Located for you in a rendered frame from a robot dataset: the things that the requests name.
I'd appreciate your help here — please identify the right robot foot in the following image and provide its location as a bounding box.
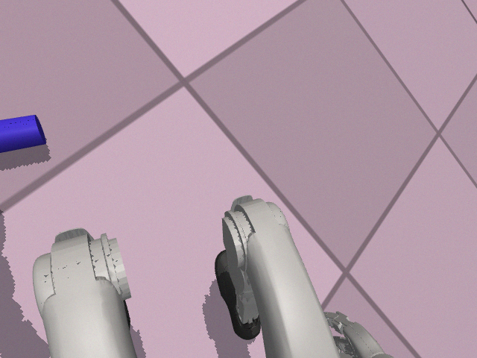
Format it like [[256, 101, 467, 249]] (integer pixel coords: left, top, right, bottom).
[[215, 250, 261, 340]]

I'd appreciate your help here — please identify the bottle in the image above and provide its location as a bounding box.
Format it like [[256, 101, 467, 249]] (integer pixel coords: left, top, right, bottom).
[[0, 115, 46, 153]]

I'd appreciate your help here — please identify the right robot hand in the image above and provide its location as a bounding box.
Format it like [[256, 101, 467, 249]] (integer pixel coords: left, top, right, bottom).
[[324, 311, 385, 358]]

